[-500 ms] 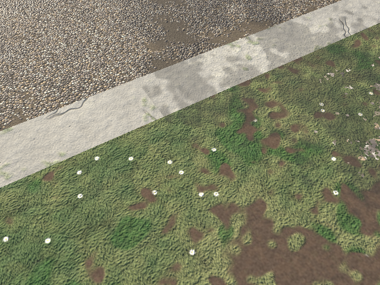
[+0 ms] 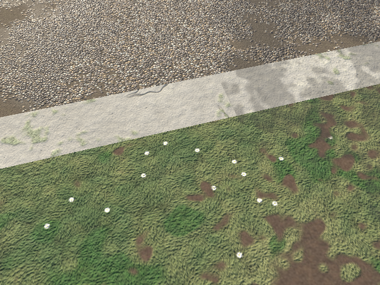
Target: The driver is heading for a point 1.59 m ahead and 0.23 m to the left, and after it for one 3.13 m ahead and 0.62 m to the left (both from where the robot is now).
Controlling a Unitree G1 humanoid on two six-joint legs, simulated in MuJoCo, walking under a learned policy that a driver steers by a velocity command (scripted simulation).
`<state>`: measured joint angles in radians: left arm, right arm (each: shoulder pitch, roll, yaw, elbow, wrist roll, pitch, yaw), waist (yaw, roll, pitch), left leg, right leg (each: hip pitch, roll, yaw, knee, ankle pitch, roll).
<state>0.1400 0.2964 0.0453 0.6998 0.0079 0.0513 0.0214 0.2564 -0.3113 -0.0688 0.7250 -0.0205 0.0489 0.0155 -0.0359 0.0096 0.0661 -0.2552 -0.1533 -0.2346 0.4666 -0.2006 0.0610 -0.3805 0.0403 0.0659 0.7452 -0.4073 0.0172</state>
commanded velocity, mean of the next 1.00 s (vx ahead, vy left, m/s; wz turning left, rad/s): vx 0.07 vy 0.00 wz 0.37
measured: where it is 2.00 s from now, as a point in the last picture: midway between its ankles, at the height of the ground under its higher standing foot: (150, 265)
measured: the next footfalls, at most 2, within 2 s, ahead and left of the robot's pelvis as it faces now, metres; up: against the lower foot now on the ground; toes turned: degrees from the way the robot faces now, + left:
right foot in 0.06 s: +0.06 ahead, -0.11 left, +0.00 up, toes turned +7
left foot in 0.54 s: +0.00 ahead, +0.10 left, +0.00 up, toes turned +17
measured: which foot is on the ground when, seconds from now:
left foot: down 0.00-0.06, up 0.08-0.52, down 0.54-1.00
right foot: up 0.00-0.04, down 0.06-0.54, up 0.56-1.00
